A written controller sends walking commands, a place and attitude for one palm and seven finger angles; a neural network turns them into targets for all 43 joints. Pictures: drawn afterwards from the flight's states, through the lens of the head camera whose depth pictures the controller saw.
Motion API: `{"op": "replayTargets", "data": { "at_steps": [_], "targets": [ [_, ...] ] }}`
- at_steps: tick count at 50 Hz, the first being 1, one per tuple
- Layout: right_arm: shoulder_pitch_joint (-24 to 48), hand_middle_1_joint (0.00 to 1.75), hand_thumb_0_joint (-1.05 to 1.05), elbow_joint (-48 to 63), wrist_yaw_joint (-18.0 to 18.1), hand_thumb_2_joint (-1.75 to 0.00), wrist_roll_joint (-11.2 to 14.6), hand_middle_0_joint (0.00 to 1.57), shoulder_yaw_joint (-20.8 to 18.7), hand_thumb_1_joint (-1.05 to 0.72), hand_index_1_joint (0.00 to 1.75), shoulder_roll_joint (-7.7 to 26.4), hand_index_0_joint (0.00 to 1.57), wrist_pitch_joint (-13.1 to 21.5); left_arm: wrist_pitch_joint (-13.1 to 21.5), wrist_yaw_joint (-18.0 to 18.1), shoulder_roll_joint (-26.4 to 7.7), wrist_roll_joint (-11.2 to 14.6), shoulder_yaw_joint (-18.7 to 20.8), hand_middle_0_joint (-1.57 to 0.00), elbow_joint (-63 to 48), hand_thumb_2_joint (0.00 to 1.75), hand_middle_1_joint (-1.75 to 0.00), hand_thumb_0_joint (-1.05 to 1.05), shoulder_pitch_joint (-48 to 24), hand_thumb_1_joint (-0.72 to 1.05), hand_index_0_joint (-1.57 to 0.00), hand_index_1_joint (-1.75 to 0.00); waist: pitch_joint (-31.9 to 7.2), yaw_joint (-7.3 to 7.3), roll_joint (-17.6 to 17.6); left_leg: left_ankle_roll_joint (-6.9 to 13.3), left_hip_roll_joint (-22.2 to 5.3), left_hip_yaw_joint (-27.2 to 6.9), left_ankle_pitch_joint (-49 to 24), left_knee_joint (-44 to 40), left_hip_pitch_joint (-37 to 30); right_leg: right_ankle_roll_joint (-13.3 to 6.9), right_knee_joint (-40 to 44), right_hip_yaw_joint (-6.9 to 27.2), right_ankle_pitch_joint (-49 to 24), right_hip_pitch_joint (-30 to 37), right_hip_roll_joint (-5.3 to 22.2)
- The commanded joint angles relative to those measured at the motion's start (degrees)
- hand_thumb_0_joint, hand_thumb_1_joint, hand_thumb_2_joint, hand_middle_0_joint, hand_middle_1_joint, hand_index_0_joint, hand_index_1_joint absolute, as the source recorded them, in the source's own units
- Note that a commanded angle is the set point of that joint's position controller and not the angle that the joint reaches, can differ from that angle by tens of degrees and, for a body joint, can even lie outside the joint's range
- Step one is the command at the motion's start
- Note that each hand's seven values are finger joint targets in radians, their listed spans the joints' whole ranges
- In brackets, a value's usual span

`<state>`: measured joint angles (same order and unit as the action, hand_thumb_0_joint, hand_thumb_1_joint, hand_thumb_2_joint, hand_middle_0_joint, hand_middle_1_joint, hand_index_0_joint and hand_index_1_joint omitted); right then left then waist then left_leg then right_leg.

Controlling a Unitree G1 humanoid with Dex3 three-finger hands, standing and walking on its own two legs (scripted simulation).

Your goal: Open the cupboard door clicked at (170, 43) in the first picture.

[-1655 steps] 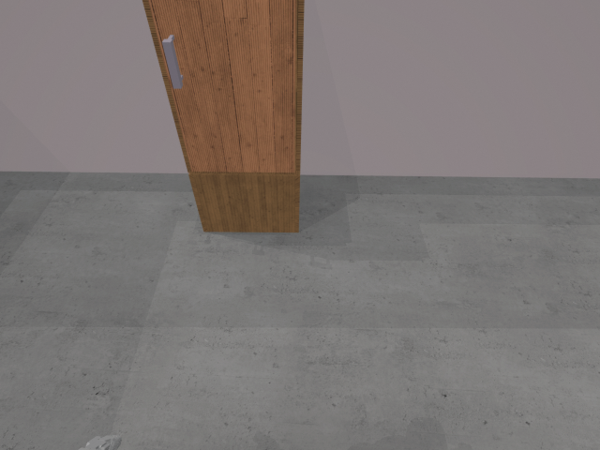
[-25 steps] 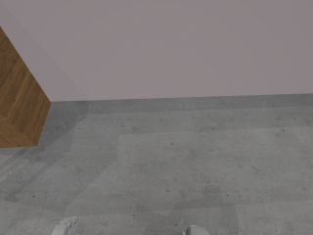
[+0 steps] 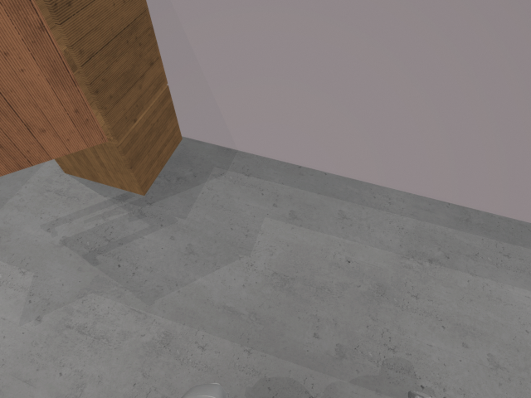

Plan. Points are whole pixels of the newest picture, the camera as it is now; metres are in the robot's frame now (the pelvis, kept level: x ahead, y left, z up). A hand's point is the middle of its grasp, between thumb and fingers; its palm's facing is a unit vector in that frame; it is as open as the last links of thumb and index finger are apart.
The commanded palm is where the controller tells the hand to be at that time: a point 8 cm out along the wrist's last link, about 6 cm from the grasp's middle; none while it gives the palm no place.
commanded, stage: turn to face it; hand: left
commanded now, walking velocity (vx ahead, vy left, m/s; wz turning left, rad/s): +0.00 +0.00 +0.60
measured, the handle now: out of the picture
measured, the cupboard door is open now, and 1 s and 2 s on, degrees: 47 47 47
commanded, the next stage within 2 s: take the last steps up to it in 0.78 s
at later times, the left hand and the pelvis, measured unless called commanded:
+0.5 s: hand out of the picture +0.10 +0.22 -0.15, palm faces +0.25 -0.93 -0.27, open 7.4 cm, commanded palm none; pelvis +0.02 -0.02 +0.00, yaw +15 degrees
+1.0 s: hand out of the picture -0.06 +0.20 -0.18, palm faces +0.53 -0.82 -0.23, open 7.4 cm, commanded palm none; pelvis +0.02 +0.01 +0.00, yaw +29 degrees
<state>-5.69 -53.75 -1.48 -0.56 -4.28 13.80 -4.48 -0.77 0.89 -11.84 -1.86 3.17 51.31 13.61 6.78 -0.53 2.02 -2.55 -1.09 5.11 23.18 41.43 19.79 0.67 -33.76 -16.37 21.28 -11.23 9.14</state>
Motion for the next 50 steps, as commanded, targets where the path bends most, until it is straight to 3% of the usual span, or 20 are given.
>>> {"op": "replayTargets", "data": {
  "at_steps": [1,2,3,5,9,17,22,23,24,25,26,28,30,36,39,42,43,44,45,50],
  "targets": [
    [-8.0,0.30,0.00,3.7,0.2,-0.90,-0.6,0.20,-2.0,-0.90,0.30,9.6,0.20,3.0,0.6,0.1,-10.1,1.2,3.1,-0.20,-4.1,0.90,-0.30,0.00,0.3,0.90,-0.20,-0.30,-13.5,4.84,-5.1,5.1,-6.8,-9.3,-21.1,-17.4,-18.8,1.1,-13.3,3.4,-19.4,-7.7,6.9],
    [-12.5,0.30,0.00,3.2,0.7,-0.90,-0.9,0.20,-3.7,-0.90,0.30,15.9,0.20,3.2,0.3,-0.2,-5.9,1.5,1.7,-0.20,-6.9,0.90,-0.30,0.00,-3.2,0.90,-0.20,-0.30,-13.7,7.43,-21.0,14.1,-22.0,-30.6,-43.5,-20.5,-23.1,5.0,-27.3,5.2,17.4,-22.7,-1.7],
    [-14.4,0.30,0.00,1.9,1.3,-0.90,-0.6,0.20,-3.5,-0.90,0.30,16.5,0.20,2.8,-0.6,0.3,-7.4,0.9,1.5,-0.20,-8.1,0.90,-0.30,0.00,-6.3,0.90,-0.20,-0.30,-14.2,7.48,-14.0,17.6,-24.4,-29.7,-44.9,-19.4,-21.5,3.7,-32.3,13.6,18.2,-24.0,-1.6],
    [-8.5,0.30,0.00,3.8,2.4,-0.90,-0.8,0.20,-2.6,-0.90,0.30,13.0,0.20,3.3,-0.8,0.2,-7.1,0.7,1.9,-0.20,-6.6,0.90,-0.30,0.00,-7.3,0.90,-0.20,-0.30,-11.6,4.76,-13.0,15.1,-18.2,-25.2,-33.7,-20.6,-16.1,3.9,-34.2,15.8,9.9,-24.5,-0.8],
    [-3.6,0.30,0.00,5.0,2.6,-0.90,-0.6,0.20,-1.3,-0.90,0.30,10.2,0.20,4.0,-1.2,-0.5,-7.3,0.7,2.2,-0.20,-3.7,0.90,-0.30,0.00,-3.0,0.90,-0.20,-0.30,-8.7,1.02,-9.0,11.5,-11.7,-17.9,-31.8,-21.9,-11.4,4.6,-32.6,16.5,0.8,-21.0,-2.8],
    [-6.4,0.30,0.00,4.0,2.2,-0.90,-1.0,0.20,-2.0,-0.90,0.30,10.7,0.20,3.6,-0.9,-0.2,-6.5,1.0,1.7,-0.20,-6.0,0.90,-0.30,0.00,-7.2,0.90,-0.20,-0.30,-9.2,2.38,-10.8,12.3,-10.4,-22.9,-29.3,-20.6,-10.7,4.8,-17.2,16.0,3.2,-15.6,-6.0],
    [-3.7,0.30,0.00,4.8,2.3,-0.90,-0.6,0.20,-2.5,-0.90,0.30,10.4,0.20,3.0,0.1,0.2,-6.6,1.6,1.8,-0.20,-5.1,0.90,-0.30,0.00,-2.3,0.90,-0.20,-0.30,-11.1,-0.25,-11.9,10.0,-7.8,-25.2,-32.5,-14.9,-4.4,3.6,1.9,14.8,-3.7,-0.6,-9.0],
    [-2.8,0.30,0.00,5.1,2.1,-0.90,-0.2,0.20,-2.5,-0.90,0.30,9.3,0.20,3.0,0.6,0.5,-7.9,1.5,2.1,-0.20,-4.4,0.90,-0.30,0.00,0.4,0.90,-0.20,-0.30,-12.1,-1.75,-8.8,7.7,-5.3,-24.1,-26.7,-12.1,-0.3,3.2,10.0,15.7,-9.7,6.5,-7.4],
    [-3.6,0.30,0.00,5.6,1.8,-0.90,0.4,0.20,-2.1,-0.90,0.30,6.1,0.20,3.1,1.2,0.9,-11.9,0.8,3.0,-0.20,-3.8,0.90,-0.30,0.00,2.3,0.90,-0.20,-0.30,-13.4,-2.57,3.5,3.9,0.0,-18.3,-11.4,-3.6,9.6,0.4,16.2,25.5,-10.9,15.8,3.4],
    [-2.9,0.30,0.00,6.9,1.6,-0.90,0.4,0.20,-1.8,-0.90,0.30,4.1,0.20,3.1,1.2,1.3,-15.7,0.2,3.5,-0.20,-4.1,0.90,-0.30,0.00,2.5,0.90,-0.20,-0.30,-11.5,-3.10,16.0,0.1,6.9,-8.1,11.2,10.7,16.0,-6.8,17.9,38.0,-18.8,14.2,17.8],
    [-2.8,0.30,0.00,6.4,1.4,-0.90,-0.2,0.20,-2.2,-0.90,0.30,6.4,0.20,2.5,1.0,1.4,-14.6,0.5,2.8,-0.20,-4.4,0.90,-0.30,0.00,1.6,0.90,-0.20,-0.30,-9.9,-2.37,10.6,0.8,3.5,-10.1,12.5,22.0,13.9,-10.4,17.3,35.6,-20.5,6.2,19.9],
    [-4.6,0.30,0.00,3.6,0.9,-0.90,-0.6,0.20,-2.3,-0.90,0.30,5.4,0.20,1.4,1.1,1.4,-9.5,0.9,1.6,-0.20,-5.5,0.90,-0.30,0.00,-5.1,0.90,-0.20,-0.30,-5.5,1.50,10.5,-0.2,1.1,-9.5,4.4,29.8,14.5,-8.5,16.6,26.4,-21.0,2.1,11.6],
    [-5.3,0.30,0.00,3.0,0.4,-0.90,-0.4,0.20,-1.8,-0.90,0.30,4.4,0.20,1.2,1.3,1.2,-8.2,0.9,1.2,-0.20,-5.6,0.90,-0.30,0.00,-5.7,0.90,-0.20,-0.30,-6.0,2.22,11.8,-1.0,0.1,-7.3,0.5,29.4,14.1,-6.5,14.4,18.1,-28.9,3.4,8.2],
    [0.8,0.30,0.00,3.5,0.3,-0.90,0.0,0.20,0.0,-0.90,0.30,1.4,0.20,1.9,1.6,1.1,-10.2,0.3,2.2,-0.20,-2.3,0.90,-0.30,0.00,2.7,0.90,-0.20,-0.30,-7.4,-1.85,8.1,-1.1,0.8,-1.5,3.1,8.4,8.5,-6.8,9.5,13.9,-43.6,10.7,9.4],
    [0.8,0.30,0.00,3.2,0.5,-0.90,0.2,0.20,0.4,-0.90,0.30,1.3,0.20,2.4,1.6,0.9,-11.5,0.1,2.5,-0.20,-1.0,0.90,-0.30,0.00,3.6,0.90,-0.20,-0.30,-7.5,-1.81,10.8,-0.1,1.7,-0.1,2.3,0.5,4.0,-6.8,7.6,14.0,-45.1,9.7,10.0],
    [-4.7,0.30,0.00,1.3,0.8,-0.90,-0.1,0.20,0.2,-0.90,0.30,3.1,0.20,3.3,1.3,0.6,-11.2,1.0,2.4,-0.20,-0.5,0.90,-0.30,0.00,1.6,0.90,-0.20,-0.30,-9.5,1.94,7.4,1.2,1.9,0.3,-12.5,-15.4,-9.9,-2.5,0.0,10.5,-37.3,2.9,7.5],
    [-7.4,0.30,0.00,0.7,1.1,-0.90,-0.5,0.20,-0.7,-0.90,0.30,7.4,0.20,3.9,1.0,0.4,-9.0,1.5,2.1,-0.20,-1.2,0.90,-0.30,0.00,1.9,0.90,-0.20,-0.30,-12.9,3.23,-2.6,3.7,-5.5,-7.2,-25.1,-18.0,-19.0,0.5,-7.9,7.7,-24.5,-4.8,4.1],
    [-10.9,0.30,0.00,0.3,1.6,-0.90,-0.9,0.20,-1.9,-0.90,0.30,12.5,0.20,4.1,0.7,0.2,-4.5,1.9,0.7,-0.20,-2.6,0.90,-0.30,0.00,1.2,0.90,-0.20,-0.30,-14.4,4.66,-18.5,11.7,-19.7,-25.2,-47.1,-19.2,-23.4,3.7,-18.4,7.6,11.7,-15.9,-2.8],
    [-11.8,0.30,0.00,-0.3,2.1,-0.90,-0.8,0.20,-1.8,-0.90,0.30,13.0,0.20,3.4,-0.2,0.6,-5.0,1.5,0.5,-0.20,-3.1,0.90,-0.30,0.00,-1.9,0.90,-0.20,-0.30,-13.1,5.14,-15.1,15.6,-21.5,-23.7,-45.4,-19.2,-18.4,2.7,-24.0,13.7,17.2,-14.6,-2.5],
    [-7.0,0.30,0.00,0.9,3.0,-0.90,-1.0,0.20,0.0,-0.90,0.30,8.0,0.20,5.0,0.1,-1.3,-5.2,0.5,1.3,-0.20,-0.4,0.90,-0.30,0.00,-2.3,0.90,-0.20,-0.30,-7.7,1.84,-12.2,13.6,-13.3,-18.4,-19.5,-24.1,-14.0,1.7,-30.3,14.7,5.6,-20.4,-3.1]
  ]
}}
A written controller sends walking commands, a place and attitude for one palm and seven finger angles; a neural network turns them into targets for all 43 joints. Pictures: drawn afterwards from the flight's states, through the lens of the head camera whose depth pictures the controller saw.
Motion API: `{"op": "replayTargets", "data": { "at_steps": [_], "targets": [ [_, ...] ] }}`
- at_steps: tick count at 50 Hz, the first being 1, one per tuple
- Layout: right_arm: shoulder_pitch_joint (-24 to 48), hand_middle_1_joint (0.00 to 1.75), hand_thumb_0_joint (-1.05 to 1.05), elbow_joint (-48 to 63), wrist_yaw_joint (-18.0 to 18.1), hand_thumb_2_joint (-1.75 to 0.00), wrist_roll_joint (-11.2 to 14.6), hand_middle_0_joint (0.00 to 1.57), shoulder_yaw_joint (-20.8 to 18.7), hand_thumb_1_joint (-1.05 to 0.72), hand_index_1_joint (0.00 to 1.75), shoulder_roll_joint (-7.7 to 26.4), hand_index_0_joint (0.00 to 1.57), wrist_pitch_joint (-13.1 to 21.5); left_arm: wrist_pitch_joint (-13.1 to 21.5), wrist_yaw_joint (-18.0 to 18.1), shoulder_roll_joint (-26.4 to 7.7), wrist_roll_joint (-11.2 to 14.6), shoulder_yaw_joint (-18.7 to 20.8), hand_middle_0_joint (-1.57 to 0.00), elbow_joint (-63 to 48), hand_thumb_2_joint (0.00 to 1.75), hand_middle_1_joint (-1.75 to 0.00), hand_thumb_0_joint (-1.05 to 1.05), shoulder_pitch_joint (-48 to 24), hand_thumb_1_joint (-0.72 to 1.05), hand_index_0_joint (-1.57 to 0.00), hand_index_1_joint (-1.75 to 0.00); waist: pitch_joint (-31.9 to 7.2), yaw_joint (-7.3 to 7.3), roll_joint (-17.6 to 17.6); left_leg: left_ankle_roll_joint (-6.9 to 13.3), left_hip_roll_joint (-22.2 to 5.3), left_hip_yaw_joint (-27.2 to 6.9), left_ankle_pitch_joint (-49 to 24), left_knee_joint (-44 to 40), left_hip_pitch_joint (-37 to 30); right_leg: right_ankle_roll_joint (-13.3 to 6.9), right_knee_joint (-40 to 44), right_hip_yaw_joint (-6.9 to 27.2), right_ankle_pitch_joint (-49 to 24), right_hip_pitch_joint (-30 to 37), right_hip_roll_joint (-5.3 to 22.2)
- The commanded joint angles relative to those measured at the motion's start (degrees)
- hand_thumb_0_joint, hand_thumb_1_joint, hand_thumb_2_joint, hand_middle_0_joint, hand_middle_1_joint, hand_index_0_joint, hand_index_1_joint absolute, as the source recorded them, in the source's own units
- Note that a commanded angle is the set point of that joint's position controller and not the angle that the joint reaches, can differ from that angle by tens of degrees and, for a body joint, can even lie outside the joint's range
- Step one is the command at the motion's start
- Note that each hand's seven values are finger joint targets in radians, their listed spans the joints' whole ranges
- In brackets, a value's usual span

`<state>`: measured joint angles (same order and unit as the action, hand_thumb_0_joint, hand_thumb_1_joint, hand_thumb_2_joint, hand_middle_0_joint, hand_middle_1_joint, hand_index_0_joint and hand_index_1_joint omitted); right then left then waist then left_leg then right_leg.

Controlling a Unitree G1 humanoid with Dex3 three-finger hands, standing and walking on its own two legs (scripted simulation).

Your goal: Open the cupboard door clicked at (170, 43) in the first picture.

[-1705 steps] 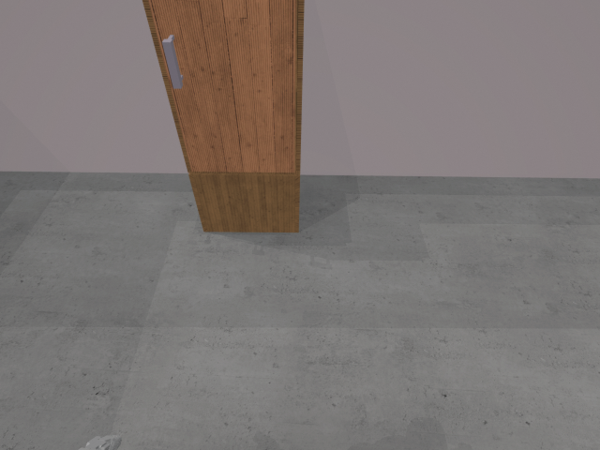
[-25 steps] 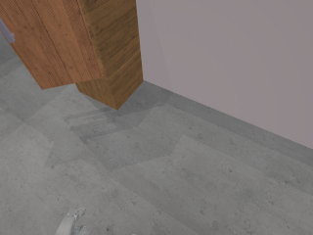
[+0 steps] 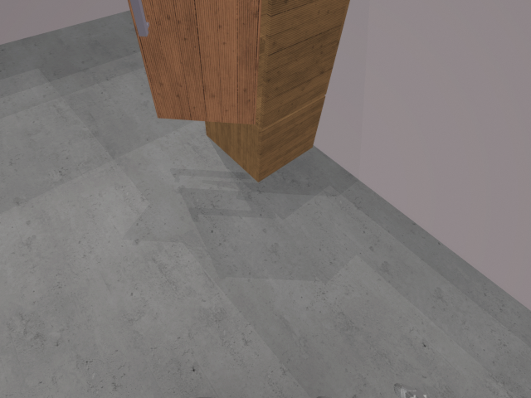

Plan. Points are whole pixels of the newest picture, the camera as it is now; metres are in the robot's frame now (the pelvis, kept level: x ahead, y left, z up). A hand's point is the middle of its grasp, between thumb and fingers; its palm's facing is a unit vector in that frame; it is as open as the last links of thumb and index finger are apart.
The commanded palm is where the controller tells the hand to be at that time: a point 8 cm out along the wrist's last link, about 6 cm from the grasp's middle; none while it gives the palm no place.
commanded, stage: take the last steps up to it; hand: left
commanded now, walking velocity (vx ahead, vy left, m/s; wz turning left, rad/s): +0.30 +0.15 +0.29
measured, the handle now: (140, 8) +1.05 +0.46 +0.03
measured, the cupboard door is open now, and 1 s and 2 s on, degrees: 47 47 47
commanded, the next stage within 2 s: come to a stop and stand still in 1.42 s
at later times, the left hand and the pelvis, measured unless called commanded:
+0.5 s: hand out of the picture +0.06 +0.18 -0.15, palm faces +0.20 -0.96 -0.18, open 7.4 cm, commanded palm none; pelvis +0.10 +0.01 +0.02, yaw +9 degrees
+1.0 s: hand (107, 269) +0.33 +0.34 -0.14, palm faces +0.17 -0.96 -0.20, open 7.4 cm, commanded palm none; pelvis +0.26 +0.14 +0.01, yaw +7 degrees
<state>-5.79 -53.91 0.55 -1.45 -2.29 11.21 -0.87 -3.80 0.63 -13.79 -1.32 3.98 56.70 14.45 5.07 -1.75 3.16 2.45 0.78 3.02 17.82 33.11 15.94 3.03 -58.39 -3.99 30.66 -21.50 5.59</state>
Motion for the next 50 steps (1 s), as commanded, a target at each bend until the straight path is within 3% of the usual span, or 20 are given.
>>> {"op": "replayTargets", "data": {
  "at_steps": [1,7,10,11,12,13,14,16,17,19,22,28,29,31,32,33,34,38,41,50],
  "targets": [
    [-7.2,0.30,0.00,1.0,1.0,-0.90,0.0,0.20,-1.9,-0.90,0.30,10.4,0.20,1.7,3.3,-1.4,-2.8,0.0,0.4,-0.20,-5.3,0.90,-0.30,0.00,-2.9,0.90,-0.20,-0.30,-6.1,2.84,-12.0,8.4,-14.2,-15.7,-12.6,-16.2,-10.1,-0.6,-4.1,1.8,-4.6,-9.6,0.0],
    [-8.4,0.30,0.00,-0.1,0.3,-0.90,-0.1,0.20,-2.1,-0.90,0.30,10.5,0.20,2.0,4.2,-1.9,-1.3,0.0,0.0,-0.20,-6.1,0.90,-0.30,0.00,-4.6,0.90,-0.20,-0.30,-3.5,2.56,-10.8,8.9,-12.4,-15.3,-2.9,-17.5,-5.5,-0.5,14.0,-1.6,-5.0,-2.1,-1.6],
    [-5.6,0.30,0.00,0.0,-0.1,-0.90,0.3,0.20,-2.2,-0.90,0.30,10.1,0.20,1.6,4.9,-1.9,-1.9,-0.1,0.8,-0.20,-3.2,0.90,-0.30,0.00,3.9,0.90,-0.20,-0.30,-3.8,-1.89,-7.6,6.0,-8.6,-13.0,5.8,-11.4,5.1,-0.7,26.6,-3.4,-12.0,14.8,-3.7],
    [-4.7,0.30,0.00,0.4,-0.3,-0.90,0.6,0.20,-2.1,-0.90,0.30,8.3,0.20,1.7,5.3,-1.5,-3.5,-0.4,1.4,-0.20,-1.8,0.90,-0.30,0.00,8.2,0.90,-0.20,-0.30,-3.3,-4.20,-2.3,3.4,-4.6,-9.8,10.6,-4.3,13.3,-1.4,32.5,-0.1,-10.9,23.7,-0.8],
    [-4.8,0.30,0.00,1.4,-0.6,-0.90,1.2,0.20,-1.4,-0.90,0.30,4.5,0.20,1.9,5.9,-0.7,-8.4,-1.1,2.4,-0.20,-0.7,0.90,-0.30,0.00,12.7,0.90,-0.20,-0.30,-3.8,-6.26,12.9,-0.1,1.6,-2.2,14.6,10.8,24.0,-5.2,41.7,16.9,1.1,30.8,13.5],
    [-1.4,0.30,0.00,3.7,-1.0,-0.90,0.4,0.20,-1.6,-0.90,0.30,6.0,0.20,1.5,5.8,-0.2,-11.7,-0.4,2.7,-0.20,-0.9,0.90,-0.30,0.00,14.4,0.90,-0.20,-0.30,-1.3,-7.14,17.0,-1.5,1.2,-4.0,17.7,25.1,27.9,-10.8,51.5,34.6,10.4,24.8,24.9],
    [-0.2,0.30,0.00,4.0,-1.4,-0.90,-0.2,0.20,-2.2,-0.90,0.30,7.5,0.20,1.1,5.8,0.1,-10.5,0.1,2.4,-0.20,-2.1,0.90,-0.30,0.00,11.0,0.90,-0.20,-0.30,2.4,-4.84,8.6,-1.7,-1.8,-7.6,11.4,31.6,28.2,-12.6,54.0,33.9,14.9,18.0,25.6],
    [-1.8,0.30,0.00,1.8,-2.0,-0.90,-0.4,0.20,-2.5,-0.90,0.30,6.4,0.20,0.5,6.5,0.4,-6.8,-0.2,1.5,-0.20,-2.8,0.90,-0.30,0.00,4.7,0.90,-0.20,-0.30,5.2,-1.08,10.4,-2.6,-5.1,-7.6,3.0,35.4,25.7,-10.0,53.6,26.6,11.4,9.3,21.3],
    [-3.5,0.30,0.00,0.8,-2.4,-0.90,-0.4,0.20,-2.5,-0.90,0.30,5.9,0.20,0.1,7.0,0.3,-4.5,-0.1,0.9,-0.20,-2.8,0.90,-0.30,0.00,2.5,0.90,-0.20,-0.30,5.2,0.65,10.1,-3.2,-6.2,-7.1,-1.7,35.3,23.9,-8.2,52.8,17.9,4.1,7.6,18.6],
    [-5.6,0.30,0.00,-0.6,-2.8,-0.90,-0.1,0.20,-2.1,-0.90,0.30,3.8,0.20,-0.2,7.8,0.0,-3.6,0.1,0.6,-0.20,-2.0,0.90,-0.30,0.00,3.4,0.90,-0.20,-0.30,2.8,1.52,7.7,-4.5,-5.7,-4.0,-6.6,32.6,21.0,-6.2,51.5,7.0,-8.2,8.7,14.3],
    [-4.4,0.30,0.00,-0.9,-3.2,-0.90,0.3,0.20,-1.7,-0.90,0.30,2.1,0.20,0.3,8.5,0.1,-4.1,0.0,0.9,-0.20,0.4,0.90,-0.30,0.00,7.5,0.90,-0.20,-0.30,0.0,0.16,4.2,-5.5,-5.5,-0.6,-7.1,23.6,21.1,-6.6,48.7,1.4,-21.7,16.5,13.4],
    [0.4,0.30,0.00,0.9,-3.7,-0.90,0.6,0.20,-0.5,-0.90,0.30,0.7,0.20,2.0,8.1,0.2,-5.7,-0.7,1.1,-0.20,3.8,0.90,-0.30,0.00,10.3,0.90,-0.20,-0.30,-0.6,-1.60,8.8,-4.0,-3.6,4.0,-4.4,4.2,13.4,-6.4,42.1,-3.0,-34.9,19.7,14.3],
    [-1.2,0.30,0.00,0.7,-3.6,-0.90,0.6,0.20,-0.6,-0.90,0.30,1.2,0.20,2.3,7.9,0.2,-6.1,-0.7,1.2,-0.20,3.8,0.90,-0.30,0.00,9.6,0.90,-0.20,-0.30,-1.2,-0.77,9.3,-3.3,-3.0,4.3,-3.6,1.7,9.4,-6.2,40.4,-2.9,-35.3,18.3,14.8],
    [-12.6,0.30,0.00,-2.7,-2.8,-0.90,0.1,0.20,-1.4,-0.90,0.30,4.3,0.20,3.1,7.4,0.1,-5.7,-0.4,1.3,-0.20,3.5,0.90,-0.30,0.00,7.6,0.90,-0.20,-0.30,-5.8,4.97,4.0,-2.1,-0.2,6.6,-6.2,-5.8,-8.6,-4.4,26.8,-7.2,-37.8,11.8,11.3],
    [-20.9,0.30,0.00,-5.0,-1.9,-0.90,-0.4,0.20,-2.8,-0.90,0.30,10.1,0.20,3.4,7.1,-0.4,-3.2,0.1,0.8,-0.20,2.8,0.90,-0.30,0.00,9.0,0.90,-0.20,-0.30,-12.7,7.98,-7.8,0.2,-7.1,-0.9,-8.0,-5.1,-22.0,-2.6,12.9,-9.5,-26.0,3.5,6.7],
    [-27.1,0.30,0.00,-6.2,-0.8,-0.90,-0.6,0.20,-4.5,-0.90,0.30,15.8,0.20,3.6,6.9,-0.7,0.6,0.6,0.0,-0.20,1.0,0.90,-0.30,0.00,9.3,0.90,-0.20,-0.30,-16.9,9.54,-22.8,5.7,-20.8,-22.2,-10.2,-11.2,-29.0,-0.9,-4.3,-8.3,4.8,-10.0,-1.7],
    [-27.4,0.30,0.00,-6.6,0.1,-0.90,-0.2,0.20,-4.4,-0.90,0.30,16.3,0.20,2.9,6.4,-0.1,0.6,0.5,-0.3,-0.20,-0.9,0.90,-0.30,0.00,4.4,0.90,-0.20,-0.30,-16.0,9.94,-19.7,8.4,-23.5,-24.2,-8.4,-16.1,-26.8,-3.1,-13.8,-0.7,5.2,-14.2,-1.1],
    [-13.9,0.30,0.00,-3.4,0.8,-0.90,-0.3,0.20,-1.3,-0.90,0.30,6.3,0.20,4.3,5.9,-0.9,1.4,-0.1,-0.1,-0.20,0.6,0.90,-0.30,0.00,1.1,0.90,-0.20,-0.30,-2.9,3.71,-11.3,7.2,-19.4,-13.0,-7.6,-20.0,-6.5,-3.6,-16.3,3.1,-9.6,-14.1,4.2],
    [-14.1,0.30,0.00,-4.3,0.9,-0.90,-0.1,0.20,-1.0,-0.90,0.30,5.2,0.20,5.6,5.2,-1.2,2.7,-0.1,-0.4,-0.20,1.4,0.90,-0.30,0.00,3.7,0.90,-0.20,-0.30,-4.2,1.27,-6.8,7.4,-17.8,-6.9,-16.4,-21.4,-6.5,-2.9,-9.7,2.3,-12.6,-11.4,3.4],
    [-17.0,0.30,0.00,-6.2,0.4,-0.90,-0.4,0.20,-1.0,-0.90,0.30,5.4,0.20,5.2,4.8,-1.6,1.9,-0.1,-0.4,-0.20,-4.1,0.90,-0.30,0.00,-7.0,0.90,-0.20,-0.30,0.4,2.15,-4.9,8.6,-17.0,-2.9,-17.3,-23.2,-9.4,-3.0,14.2,0.0,-18.1,-8.7,1.5]
  ]
}}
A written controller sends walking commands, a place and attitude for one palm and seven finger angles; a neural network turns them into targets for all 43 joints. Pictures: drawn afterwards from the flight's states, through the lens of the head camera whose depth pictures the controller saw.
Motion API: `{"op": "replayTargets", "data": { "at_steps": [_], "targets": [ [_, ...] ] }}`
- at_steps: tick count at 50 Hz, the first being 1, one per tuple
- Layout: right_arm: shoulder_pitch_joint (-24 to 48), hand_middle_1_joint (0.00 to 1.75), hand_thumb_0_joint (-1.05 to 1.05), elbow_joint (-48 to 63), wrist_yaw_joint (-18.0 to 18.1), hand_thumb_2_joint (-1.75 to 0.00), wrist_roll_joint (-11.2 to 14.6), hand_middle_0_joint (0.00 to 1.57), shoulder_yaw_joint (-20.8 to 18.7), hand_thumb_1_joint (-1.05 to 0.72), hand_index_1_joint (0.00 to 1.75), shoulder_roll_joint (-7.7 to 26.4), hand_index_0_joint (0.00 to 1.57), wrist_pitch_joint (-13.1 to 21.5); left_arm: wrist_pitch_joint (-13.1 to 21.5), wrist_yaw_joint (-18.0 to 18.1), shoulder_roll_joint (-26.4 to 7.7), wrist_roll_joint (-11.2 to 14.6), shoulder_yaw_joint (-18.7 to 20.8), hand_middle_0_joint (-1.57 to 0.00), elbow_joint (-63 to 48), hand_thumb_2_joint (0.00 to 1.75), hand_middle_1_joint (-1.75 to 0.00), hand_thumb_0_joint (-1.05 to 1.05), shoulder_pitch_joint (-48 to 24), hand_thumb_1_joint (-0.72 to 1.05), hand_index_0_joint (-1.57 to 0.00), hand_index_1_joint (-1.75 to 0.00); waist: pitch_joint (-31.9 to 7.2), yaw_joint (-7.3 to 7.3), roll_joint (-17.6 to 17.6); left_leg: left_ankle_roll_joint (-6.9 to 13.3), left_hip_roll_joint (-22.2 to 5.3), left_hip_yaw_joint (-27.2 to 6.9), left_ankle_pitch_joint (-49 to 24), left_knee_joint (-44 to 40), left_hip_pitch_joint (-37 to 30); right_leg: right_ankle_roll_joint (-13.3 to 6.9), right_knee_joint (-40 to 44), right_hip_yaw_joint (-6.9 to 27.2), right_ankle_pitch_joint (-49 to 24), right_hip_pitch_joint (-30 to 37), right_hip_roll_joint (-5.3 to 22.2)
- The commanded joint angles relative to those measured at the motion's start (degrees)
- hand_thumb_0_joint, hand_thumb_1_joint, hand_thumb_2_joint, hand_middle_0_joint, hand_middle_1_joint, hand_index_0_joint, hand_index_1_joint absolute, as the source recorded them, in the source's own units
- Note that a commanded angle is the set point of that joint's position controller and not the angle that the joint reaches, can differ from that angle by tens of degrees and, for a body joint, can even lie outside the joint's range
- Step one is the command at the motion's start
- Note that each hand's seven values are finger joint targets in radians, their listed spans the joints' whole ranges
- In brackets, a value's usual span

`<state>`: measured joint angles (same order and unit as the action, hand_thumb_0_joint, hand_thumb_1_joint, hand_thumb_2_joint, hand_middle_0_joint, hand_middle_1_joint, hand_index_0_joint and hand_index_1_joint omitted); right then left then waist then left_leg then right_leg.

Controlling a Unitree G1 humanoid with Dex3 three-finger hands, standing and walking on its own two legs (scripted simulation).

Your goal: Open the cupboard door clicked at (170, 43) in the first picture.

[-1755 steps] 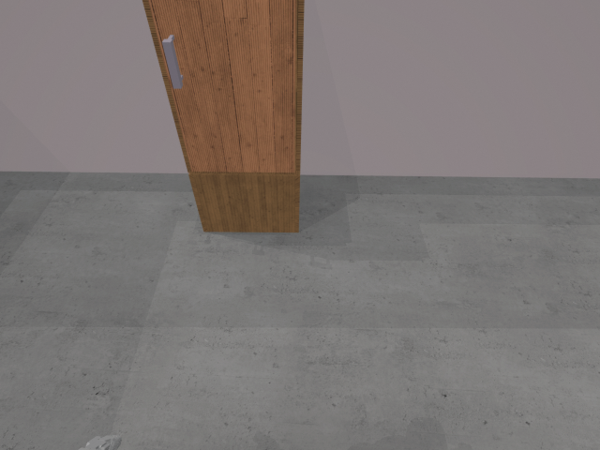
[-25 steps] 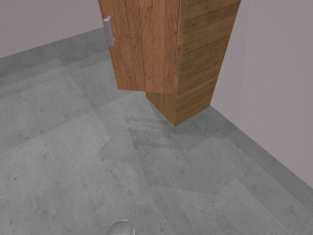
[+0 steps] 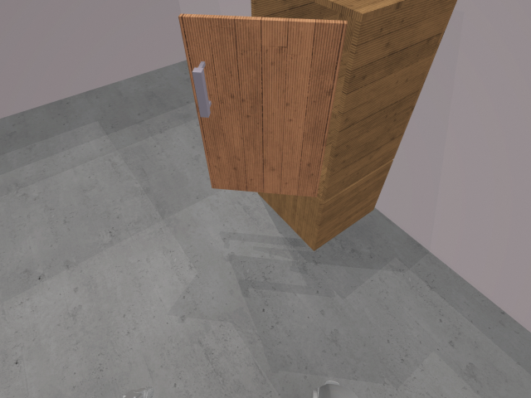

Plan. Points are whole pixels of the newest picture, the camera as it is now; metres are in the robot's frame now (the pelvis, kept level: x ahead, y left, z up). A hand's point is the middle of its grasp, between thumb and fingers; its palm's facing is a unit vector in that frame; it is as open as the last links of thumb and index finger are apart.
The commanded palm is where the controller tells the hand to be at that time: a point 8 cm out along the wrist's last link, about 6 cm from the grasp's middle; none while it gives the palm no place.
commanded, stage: take the last steps up to it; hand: left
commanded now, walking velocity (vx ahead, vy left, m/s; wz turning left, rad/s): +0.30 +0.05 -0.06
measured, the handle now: (203, 89) +0.83 +0.21 +0.02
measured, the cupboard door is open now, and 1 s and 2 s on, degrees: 47 47 47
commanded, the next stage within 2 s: come to a stop and stand still in 0.42 s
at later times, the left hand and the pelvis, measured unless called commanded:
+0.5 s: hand (163, 395) +0.16 +0.20 -0.18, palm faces +0.08 -0.98 -0.18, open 7.3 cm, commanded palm none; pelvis +0.18 +0.01 +0.00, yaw +0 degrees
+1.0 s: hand (178, 312) +0.30 +0.20 -0.17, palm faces -0.02 -0.97 -0.24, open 7.4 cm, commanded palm none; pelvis +0.21 +0.00 -0.01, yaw -3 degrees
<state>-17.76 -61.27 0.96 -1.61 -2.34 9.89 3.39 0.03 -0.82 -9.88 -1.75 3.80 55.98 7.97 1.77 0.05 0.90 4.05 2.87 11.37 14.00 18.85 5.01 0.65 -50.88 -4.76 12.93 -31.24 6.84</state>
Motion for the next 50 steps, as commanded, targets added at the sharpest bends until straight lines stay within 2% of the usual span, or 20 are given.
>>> {"op": "replayTargets", "data": {
  "at_steps": [1,4,6,7,8,9,11,15,21,23,25,26,27,28,32,36,39,47,49,50],
  "targets": [
    [-5.3,0.30,0.00,0.8,0.0,-0.90,-0.3,0.20,-0.9,-0.90,0.30,6.8,0.20,0.9,1.1,-0.2,-2.0,0.3,-0.3,-0.20,-3.8,0.90,-0.30,0.00,-1.4,0.90,-0.20,-0.30,3.6,0.46,-2.3,6.8,-19.3,-11.1,-14.3,-8.0,1.2,-0.8,8.7,0.5,-0.1,2.3,-0.1],
    [-6.3,0.30,0.00,-0.3,0.0,-0.90,-0.4,0.20,-0.8,-0.90,0.30,7.1,0.20,0.5,1.4,-0.2,-2.4,0.2,-0.2,-0.20,-4.1,0.90,-0.30,0.00,-0.8,0.90,-0.20,-0.30,3.2,0.01,-2.1,5.1,-17.8,-9.4,-15.2,-3.4,0.9,-1.5,14.4,-1.7,0.7,8.7,-2.4],
    [-5.5,0.30,0.00,-0.7,-0.1,-0.90,0.1,0.20,-0.4,-0.90,0.30,6.5,0.20,0.5,2.3,0.1,-4.9,0.1,0.5,-0.20,-1.2,0.90,-0.30,0.00,8.5,0.90,-0.20,-0.30,-1.1,-4.32,0.5,1.8,-13.1,-5.7,-19.0,10.1,5.3,-3.2,21.7,-1.2,-3.5,24.3,-3.6],
    [-4.9,0.30,0.00,0.2,-0.4,-0.90,0.8,0.20,-0.4,-0.90,0.30,5.2,0.20,0.7,3.1,0.5,-9.1,-0.2,1.7,-0.20,1.3,0.90,-0.30,0.00,16.6,0.90,-0.20,-0.30,-6.2,-7.08,8.2,-1.0,-8.1,-2.2,-11.9,23.6,16.6,-7.2,23.6,11.7,-6.7,38.6,5.7],
    [-5.3,0.30,0.00,1.8,-0.7,-0.90,1.1,0.20,-0.3,-0.90,0.30,4.1,0.20,0.8,3.2,0.9,-14.4,0.5,2.8,-0.20,3.0,0.90,-0.30,0.00,22.3,0.90,-0.20,-0.30,-9.1,-7.51,18.4,-3.8,-1.4,-0.9,18.6,40.8,29.2,-14.5,31.7,30.7,-14.1,47.7,19.4],
    [-1.8,0.30,0.00,2.3,-0.6,-0.90,0.9,0.20,-0.8,-0.90,0.30,6.1,0.20,0.2,3.2,1.5,-13.7,1.1,2.6,-0.20,2.7,0.90,-0.30,0.00,21.0,0.90,-0.20,-0.30,-5.9,-7.60,10.9,-3.6,-4.4,-9.0,19.4,48.7,31.8,-16.4,34.7,31.1,-11.1,42.1,21.2],
    [2.7,0.30,0.00,2.7,-0.7,-0.90,0.8,0.20,-0.7,-0.90,0.30,3.8,0.20,-0.4,3.3,2.1,-8.3,1.1,1.1,-0.20,1.0,0.90,-0.30,0.00,13.4,0.90,-0.20,-0.30,1.4,-4.41,5.7,-4.1,-7.9,-11.9,10.5,49.2,32.4,-12.7,36.3,22.0,-13.0,30.6,16.3],
    [-2.3,0.30,0.00,0.5,-1.4,-0.90,0.6,0.20,-0.3,-0.90,0.30,0.3,0.20,-2.1,4.5,1.8,-4.8,0.7,-0.1,-0.20,1.2,0.90,-0.30,0.00,9.5,0.90,-0.20,-0.30,0.2,0.46,6.8,-6.0,-8.4,-8.8,3.7,36.8,22.3,-8.9,39.0,6.2,-15.7,21.2,9.5],
    [2.1,0.30,0.00,2.7,-2.1,-0.90,0.5,0.20,-0.4,-0.90,0.30,0.3,0.20,-1.4,4.3,1.2,-7.7,0.3,0.8,-0.20,3.0,0.90,-0.30,0.00,10.4,0.90,-0.20,-0.30,0.1,-0.79,6.8,-5.9,-6.1,-6.0,0.0,18.4,16.8,-8.8,36.9,4.8,-9.6,21.2,9.1],
    [0.8,0.30,0.00,2.2,-2.0,-0.90,0.4,0.20,-0.5,-0.90,0.30,1.2,0.20,-0.9,3.7,1.1,-8.2,0.5,0.9,-0.20,3.8,0.90,-0.30,0.00,9.7,0.90,-0.20,-0.30,0.5,0.50,6.3,-5.8,-4.5,-4.3,-3.8,11.8,10.2,-7.1,34.0,3.7,-5.2,18.4,7.7],
    [-5.5,0.30,0.00,0.3,-1.5,-0.90,0.2,0.20,-1.3,-0.90,0.30,5.5,0.20,-0.1,2.9,0.9,-6.2,0.6,0.3,-0.20,3.8,0.90,-0.30,0.00,10.1,0.90,-0.20,-0.30,-1.6,3.08,-2.7,-4.9,-6.9,-7.9,-5.9,6.7,-2.2,-4.6,22.5,1.1,2.7,11.2,3.4],
    [-9.9,0.30,0.00,-0.1,-0.8,-0.90,-0.5,0.20,-2.3,-0.90,0.30,10.5,0.20,0.1,2.6,1.0,-3.5,0.9,-0.1,-0.20,3.3,0.90,-0.30,0.00,11.7,0.90,-0.20,-0.30,-3.9,4.30,-15.0,-0.1,-17.9,-21.8,-9.0,3.3,-7.6,-2.0,9.7,-4.1,13.1,3.8,-3.0],
    [-12.2,0.30,0.00,0.1,0.1,-0.90,-0.5,0.20,-2.4,-0.90,0.30,12.3,0.20,-0.5,2.4,1.4,-2.2,1.1,-0.9,-0.20,2.0,0.90,-0.30,0.00,10.8,0.90,-0.20,-0.30,-5.5,5.10,-16.7,5.4,-25.9,-30.8,-17.5,-1.4,-7.1,-0.9,-2.5,-2.4,23.2,1.3,-5.6],
    [-8.5,0.30,0.00,1.3,0.8,-0.90,-0.5,0.20,-1.6,-0.90,0.30,11.6,0.20,-1.1,2.2,1.8,-2.0,1.1,-1.3,-0.20,1.8,0.90,-0.30,0.00,10.2,0.90,-0.20,-0.30,-3.2,3.31,-9.0,7.5,-26.7,-28.5,-25.3,-0.5,-1.2,-1.5,-5.7,2.1,22.2,3.5,-3.2],
    [2.9,0.30,0.00,3.1,2.5,-0.90,0.2,0.20,0.4,-0.90,0.30,7.8,0.20,-1.5,-0.9,2.2,-2.8,1.5,-1.2,-0.20,5.4,0.90,-0.30,0.00,12.7,0.90,-0.20,-0.30,-1.2,-0.68,-7.1,5.0,-22.6,-18.0,-41.7,-0.2,8.9,0.9,-3.6,4.8,15.1,11.9,-1.5],
    [2.8,0.30,0.00,3.4,3.3,-0.90,0.3,0.20,-1.4,-0.90,0.30,10.7,0.20,-3.1,-3.3,2.0,-4.9,0.8,0.5,-0.20,2.8,0.90,-0.30,0.00,11.6,0.90,-0.20,-0.30,-4.6,0.04,-4.6,7.2,-25.2,-18.1,-38.6,1.0,5.1,1.2,-9.9,5.5,14.5,6.4,-3.5],
    [4.1,0.30,0.00,3.8,3.2,-0.90,0.2,0.20,-1.9,-0.90,0.30,10.6,0.20,-3.5,-3.9,1.9,-4.5,0.6,1.0,-0.20,0.7,0.90,-0.30,0.00,9.7,0.90,-0.20,-0.30,-4.7,-0.05,-7.6,6.9,-24.4,-16.9,-32.1,0.6,5.4,1.5,-12.3,6.3,12.8,3.8,-3.9],
    [4.6,0.30,0.00,4.1,1.7,-0.90,0.0,0.20,-3.0,-0.90,0.30,11.0,0.20,-4.1,-2.6,1.8,-3.3,0.8,0.1,-0.20,-1.3,0.90,-0.30,0.00,8.1,0.90,-0.20,-0.30,-5.6,0.00,-12.4,3.8,-19.9,-15.6,-19.6,2.6,7.6,0.5,13.5,0.7,8.5,16.1,-5.5],
    [4.1,0.30,0.00,4.2,1.2,-0.90,0.6,0.20,-3.2,-0.90,0.30,9.9,0.20,-4.4,-1.8,2.0,-5.3,0.5,0.4,-0.20,-0.6,0.90,-0.30,0.00,11.0,0.90,-0.20,-0.30,-6.3,-1.31,-5.7,0.1,-15.7,-13.4,-10.9,7.6,11.5,0.1,27.3,1.8,-2.3,23.9,-4.6],
    [3.1,0.30,0.00,4.5,0.8,-0.90,1.2,0.20,-2.6,-0.90,0.30,6.4,0.20,-4.5,-1.0,2.4,-8.7,0.1,0.6,-0.20,-0.8,0.90,-0.30,0.00,10.4,0.90,-0.20,-0.30,-5.5,-0.80,4.8,-3.2,-10.5,-9.7,-1.1,13.4,15.6,-2.3,33.1,10.9,-6.4,25.6,2.7]
  ]
}}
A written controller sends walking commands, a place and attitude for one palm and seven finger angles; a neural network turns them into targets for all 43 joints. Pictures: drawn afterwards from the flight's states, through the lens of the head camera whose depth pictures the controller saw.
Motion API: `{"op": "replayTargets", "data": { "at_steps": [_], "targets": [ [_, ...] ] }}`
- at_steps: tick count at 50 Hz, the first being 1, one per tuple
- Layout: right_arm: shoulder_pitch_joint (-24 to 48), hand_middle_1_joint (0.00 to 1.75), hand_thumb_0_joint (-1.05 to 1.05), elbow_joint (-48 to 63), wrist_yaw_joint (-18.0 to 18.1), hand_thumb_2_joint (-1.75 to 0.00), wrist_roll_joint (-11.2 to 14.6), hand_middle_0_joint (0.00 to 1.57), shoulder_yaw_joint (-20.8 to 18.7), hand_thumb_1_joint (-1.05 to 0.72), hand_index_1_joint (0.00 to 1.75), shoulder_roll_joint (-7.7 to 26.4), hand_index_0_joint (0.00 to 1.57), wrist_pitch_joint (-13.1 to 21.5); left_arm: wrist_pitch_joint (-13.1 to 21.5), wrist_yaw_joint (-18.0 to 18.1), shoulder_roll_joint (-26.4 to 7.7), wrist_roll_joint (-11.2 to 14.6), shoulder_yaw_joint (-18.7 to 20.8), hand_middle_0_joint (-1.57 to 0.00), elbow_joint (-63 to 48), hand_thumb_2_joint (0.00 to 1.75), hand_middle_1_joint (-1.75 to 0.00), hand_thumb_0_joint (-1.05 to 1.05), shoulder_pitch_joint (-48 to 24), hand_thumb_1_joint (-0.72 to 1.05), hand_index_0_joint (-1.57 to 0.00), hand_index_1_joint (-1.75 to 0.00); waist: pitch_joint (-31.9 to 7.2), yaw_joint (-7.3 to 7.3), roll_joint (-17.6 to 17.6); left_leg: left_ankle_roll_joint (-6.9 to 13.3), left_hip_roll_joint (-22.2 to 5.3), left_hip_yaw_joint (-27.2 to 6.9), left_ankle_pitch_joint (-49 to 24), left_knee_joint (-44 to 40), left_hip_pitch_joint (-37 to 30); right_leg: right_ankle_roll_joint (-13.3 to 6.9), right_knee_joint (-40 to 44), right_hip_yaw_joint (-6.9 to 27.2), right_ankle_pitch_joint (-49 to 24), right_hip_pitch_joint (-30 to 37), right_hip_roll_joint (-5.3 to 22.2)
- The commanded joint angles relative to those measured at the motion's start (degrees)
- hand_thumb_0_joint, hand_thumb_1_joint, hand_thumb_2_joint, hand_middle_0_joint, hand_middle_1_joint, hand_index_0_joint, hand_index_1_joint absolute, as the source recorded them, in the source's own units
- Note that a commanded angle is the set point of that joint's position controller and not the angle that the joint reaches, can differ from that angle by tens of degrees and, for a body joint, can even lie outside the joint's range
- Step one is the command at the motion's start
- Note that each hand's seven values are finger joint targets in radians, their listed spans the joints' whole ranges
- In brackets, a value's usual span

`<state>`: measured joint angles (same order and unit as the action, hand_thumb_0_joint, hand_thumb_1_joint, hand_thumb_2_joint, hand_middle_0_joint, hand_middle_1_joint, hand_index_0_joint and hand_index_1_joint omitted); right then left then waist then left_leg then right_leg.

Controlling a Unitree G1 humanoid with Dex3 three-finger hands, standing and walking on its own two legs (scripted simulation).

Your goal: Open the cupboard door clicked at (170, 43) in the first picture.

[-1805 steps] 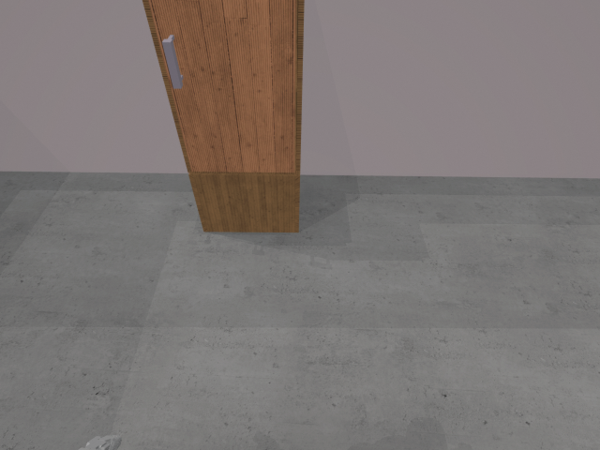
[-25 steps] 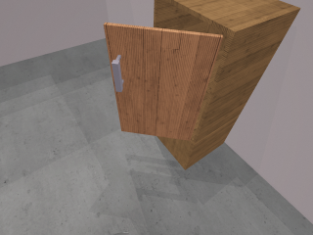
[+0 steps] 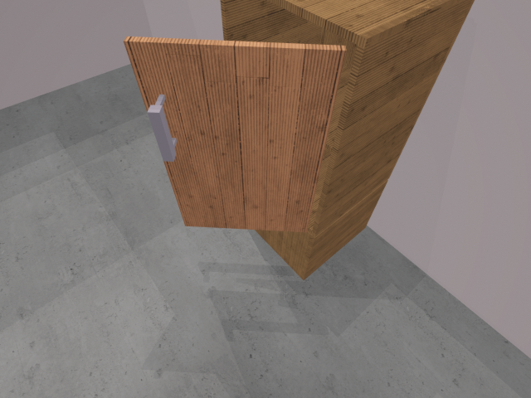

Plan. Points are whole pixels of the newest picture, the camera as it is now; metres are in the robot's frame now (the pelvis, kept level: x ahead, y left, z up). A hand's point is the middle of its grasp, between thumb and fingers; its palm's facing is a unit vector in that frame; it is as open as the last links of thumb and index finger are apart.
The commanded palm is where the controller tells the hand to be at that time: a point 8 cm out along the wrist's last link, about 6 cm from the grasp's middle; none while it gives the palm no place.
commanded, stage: come to a stop and stand still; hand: left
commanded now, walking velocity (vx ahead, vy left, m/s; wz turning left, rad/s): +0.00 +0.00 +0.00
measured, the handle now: (165, 128) +0.61 +0.24 +0.03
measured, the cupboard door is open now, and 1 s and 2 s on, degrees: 47 47 47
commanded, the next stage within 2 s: look again from close up in 0.42 s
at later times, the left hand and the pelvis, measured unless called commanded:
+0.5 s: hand out of the picture +0.01 +0.14 -0.17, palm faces +0.05 -0.98 -0.19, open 7.3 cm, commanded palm none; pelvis -0.01 -0.03 +0.01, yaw +1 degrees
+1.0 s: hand out of the picture -0.05 +0.15 -0.18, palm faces +0.03 -0.99 -0.16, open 7.4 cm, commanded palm none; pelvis -0.04 -0.01 +0.00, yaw +1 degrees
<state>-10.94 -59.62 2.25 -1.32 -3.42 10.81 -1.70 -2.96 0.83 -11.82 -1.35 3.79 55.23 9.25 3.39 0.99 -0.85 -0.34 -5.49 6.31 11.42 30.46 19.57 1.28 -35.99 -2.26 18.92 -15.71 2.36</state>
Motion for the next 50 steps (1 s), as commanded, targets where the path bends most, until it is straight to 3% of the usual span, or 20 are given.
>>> {"op": "replayTargets", "data": {
  "at_steps": [1,2,3,4,8,10,11,12,13,14,16,18,23,24,25,26,28,34,42,50],
  "targets": [
    [-2.5,0.30,0.00,4.2,-1.0,-0.90,0.9,0.20,-0.7,-0.90,0.30,2.5,0.20,0.1,2.3,0.9,-10.1,-0.4,0.8,-0.20,-0.5,0.90,-0.30,0.00,6.5,0.90,-0.20,-0.30,-3.7,-1.06,17.7,-1.4,3.3,-1.3,16.7,7.6,4.5,-7.2,21.1,15.4,-15.7,5.0,16.2],
    [-0.4,0.30,0.00,4.6,-1.2,-0.90,0.8,0.20,-0.6,-0.90,0.30,3.4,0.20,-0.7,2.4,0.9,-9.9,-0.3,0.2,-0.20,-1.2,0.90,-0.30,0.00,4.8,0.90,-0.20,-0.30,-2.9,-2.16,13.8,-1.1,3.2,-4.3,20.0,14.3,1.8,-10.5,22.4,14.8,-12.3,-1.7,18.4],
    [0.0,0.30,0.00,4.7,-1.6,-0.90,0.7,0.20,-0.7,-0.90,0.30,2.2,0.20,-0.8,2.2,0.8,-9.1,-0.5,-0.3,-0.20,-1.7,0.90,-0.30,0.00,2.2,0.90,-0.20,-0.30,-1.1,-0.77,9.8,-0.8,3.8,-4.7,17.4,17.0,2.1,-10.5,21.1,11.0,-15.0,-2.6,15.1],
    [-1.0,0.30,0.00,3.6,-1.3,-0.90,0.3,0.20,-0.6,-0.90,0.30,2.4,0.20,-1.0,2.7,1.0,-7.9,-0.3,-0.3,-0.20,-1.0,0.90,-0.30,0.00,1.4,0.90,-0.20,-0.30,-1.7,-0.10,16.5,-0.9,3.5,-4.9,17.3,18.3,3.9,-10.2,19.1,11.0,-21.2,0.3,13.0],
    [-3.8,0.30,0.00,0.8,-1.1,-0.90,0.9,0.20,0.0,-0.90,0.30,2.0,0.20,-0.3,3.4,1.1,-6.3,0.2,-0.9,-0.20,0.7,0.90,-0.30,0.00,2.3,0.90,-0.20,-0.30,-2.7,-0.12,12.1,-1.9,4.1,-3.5,12.1,8.6,-0.7,-9.0,14.4,6.2,-32.2,5.8,10.0],
    [-5.5,0.30,0.00,-0.8,-0.9,-0.90,0.8,0.20,0.5,-0.90,0.30,1.3,0.20,0.4,3.5,1.2,-5.9,0.7,-1.1,-0.20,1.7,0.90,-0.30,0.00,2.9,0.90,-0.20,-0.30,-3.1,0.23,8.3,-1.7,4.2,-3.7,3.2,-3.0,-7.2,-7.1,12.1,6.0,-27.1,5.3,8.7],
    [-6.6,0.30,0.00,-1.5,-0.8,-0.90,0.7,0.20,0.7,-0.90,0.30,1.9,0.20,1.1,3.5,1.1,-4.9,1.1,-1.2,-0.20,2.0,0.90,-0.30,0.00,3.5,0.90,-0.20,-0.30,-3.8,0.23,4.2,-0.9,2.7,-6.0,-5.2,-7.2,-10.7,-5.2,10.3,5.8,-23.9,3.9,7.3],
    [-6.4,0.30,0.00,-1.8,-0.4,-0.90,0.4,0.20,0.7,-0.90,0.30,3.7,0.20,1.9,3.4,0.9,-3.4,1.5,-1.5,-0.20,2.4,0.90,-0.30,0.00,5.0,0.90,-0.20,-0.30,-4.9,-0.87,-2.8,1.0,-2.0,-10.5,-15.5,-7.4,-12.2,-3.2,9.6,4.4,-20.0,3.2,4.6],
    [-5.4,0.30,0.00,-1.6,0.0,-0.90,0.2,0.20,0.8,-0.90,0.30,5.1,0.20,2.1,3.2,1.0,-2.6,1.6,-1.7,-0.20,2.7,0.90,-0.30,0.00,5.9,0.90,-0.20,-0.30,-5.4,-1.77,-4.7,2.5,-4.6,-12.1,-17.3,-7.3,-10.3,-2.3,11.2,3.7,-14.5,5.6,3.2],
    [-4.5,0.30,0.00,-1.9,0.0,-0.90,0.3,0.20,0.8,-0.90,0.30,5.2,0.20,1.7,2.9,1.1,-2.5,1.3,-1.8,-0.20,2.9,0.90,-0.30,0.00,5.2,0.90,-0.20,-0.30,-3.5,-1.65,-2.1,2.0,-4.2,-10.6,-10.5,-8.0,-7.7,-2.2,13.9,4.1,-10.4,6.8,2.8],
    [-4.0,0.30,0.00,-2.7,0.1,-0.90,0.4,0.20,1.3,-0.90,0.30,3.7,0.20,1.8,2.5,0.9,-3.1,1.2,-1.8,-0.20,4.3,0.90,-0.30,0.00,4.6,0.90,-0.20,-0.30,-1.7,-1.61,-6.2,1.7,-2.4,-10.8,-8.8,-9.6,-6.7,-2.3,13.8,3.8,-10.7,6.8,3.1],
    [-4.2,0.30,0.00,-3.1,0.1,-0.90,0.4,0.20,1.4,-0.90,0.30,3.5,0.20,1.7,2.6,0.7,-2.8,1.2,-1.9,-0.20,5.0,0.90,-0.30,0.00,5.0,0.90,-0.20,-0.30,0.1,-1.72,-5.5,1.4,-1.7,-10.4,-2.2,-11.7,-5.3,-2.5,15.2,4.2,-8.5,7.1,2.8],
    [-6.2,0.30,0.00,-4.0,0.2,-0.90,0.6,0.20,1.6,-0.90,0.30,3.0,0.20,1.9,3.3,0.6,-2.6,1.1,-2.2,-0.20,6.6,0.90,-0.30,0.00,6.0,0.90,-0.20,-0.30,-1.2,-0.93,2.2,0.9,-0.7,-8.7,-3.8,-11.1,-9.4,-2.8,17.7,4.6,-10.1,6.4,3.9],
    [-1.6,0.30,0.00,0.1,-0.6,-0.90,1.1,0.20,1.7,-0.90,0.30,5.4,0.20,3.2,4.7,3.5,-3.3,0.0,-2.9,-0.20,7.6,0.90,-0.30,0.00,12.0,0.90,-0.20,-0.30,0.3,-2.80,-2.3,0.0,-0.7,-5.9,-9.0,0.9,-7.4,-2.1,15.1,7.5,-30.5,4.0,6.9],
    [-2.6,0.30,0.00,2.5,-0.9,-0.90,1.0,0.20,2.6,-0.90,0.30,3.5,0.20,3.1,5.9,3.2,-5.9,0.1,-2.6,-0.20,6.4,0.90,-0.30,0.00,10.6,0.90,-0.20,-0.30,-1.4,-0.19,-0.3,-0.2,0.5,-6.2,-6.8,-0.8,-6.8,-3.4,12.8,7.3,-42.5,6.3,9.1],
    [-6.6,0.30,0.00,1.3,-0.8,-0.90,0.5,0.20,2.4,-0.90,0.30,1.8,0.20,3.6,6.2,2.8,-5.0,0.3,-2.7,-0.20,5.7,0.90,-0.30,0.00,10.8,0.90,-0.20,-0.30,-6.3,0.36,0.3,0.7,1.3,-6.2,-5.0,-2.6,-8.6,-3.9,9.8,6.8,-44.7,9.2,8.6],
    [-8.6,0.30,0.00,1.1,-0.4,-0.90,0.8,0.20,2.0,-0.90,0.30,3.7,0.20,3.6,5.8,2.5,-3.6,0.7,-3.0,-0.20,5.2,0.90,-0.30,0.00,10.6,0.90,-0.20,-0.30,-11.5,0.63,5.9,1.4,-0.2,-7.6,-10.5,-2.5,-10.3,-4.0,9.1,4.2,-34.9,11.3,6.3],
    [-5.8,0.30,0.00,2.3,-0.7,-0.90,0.6,0.20,2.3,-0.90,0.30,4.1,0.20,3.0,4.5,1.7,-2.6,0.4,-3.5,-0.20,4.4,0.90,-0.30,0.00,10.7,0.90,-0.20,-0.30,2.7,-0.57,3.2,2.2,0.2,-9.2,-1.1,-7.5,-4.4,-3.4,13.7,4.9,-5.6,1.0,3.7],
    [-6.5,0.30,0.00,2.3,-1.1,-0.90,0.4,0.20,2.3,-0.90,0.30,4.6,0.20,2.8,4.0,1.3,-2.9,0.2,-3.4,-0.20,3.5,0.90,-0.30,0.00,12.1,0.90,-0.20,-0.30,3.5,-0.87,1.4,2.5,0.6,-10.5,10.5,-11.3,-0.7,-3.1,14.8,4.7,2.0,0.6,3.1],
    [-7.8,0.30,0.00,1.2,-1.0,-0.90,0.6,0.20,2.5,-0.90,0.30,4.3,0.20,3.4,4.0,1.1,-2.2,0.2,-3.4,-0.20,3.7,0.90,-0.30,0.00,13.5,0.90,-0.20,-0.30,1.0,-1.42,0.3,3.0,-0.3,-11.7,10.5,-13.0,0.0,-2.9,13.6,3.1,-3.2,3.9,3.0]
  ]
}}
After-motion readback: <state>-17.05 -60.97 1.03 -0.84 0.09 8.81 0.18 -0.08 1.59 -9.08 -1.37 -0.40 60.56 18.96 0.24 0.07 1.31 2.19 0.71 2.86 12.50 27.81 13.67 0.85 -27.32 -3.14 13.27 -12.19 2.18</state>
